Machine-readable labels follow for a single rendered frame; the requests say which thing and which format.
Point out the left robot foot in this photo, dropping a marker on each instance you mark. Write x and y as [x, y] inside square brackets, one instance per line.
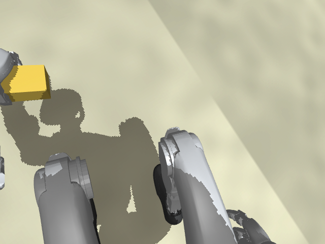
[95, 217]

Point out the carton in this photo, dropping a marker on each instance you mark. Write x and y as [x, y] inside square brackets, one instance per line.
[28, 82]

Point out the left robot hand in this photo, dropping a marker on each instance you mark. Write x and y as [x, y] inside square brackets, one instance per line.
[7, 61]

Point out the right robot hand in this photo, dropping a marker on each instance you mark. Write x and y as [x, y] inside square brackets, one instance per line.
[251, 233]

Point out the right robot foot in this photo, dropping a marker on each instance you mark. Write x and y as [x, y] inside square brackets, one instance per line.
[171, 218]

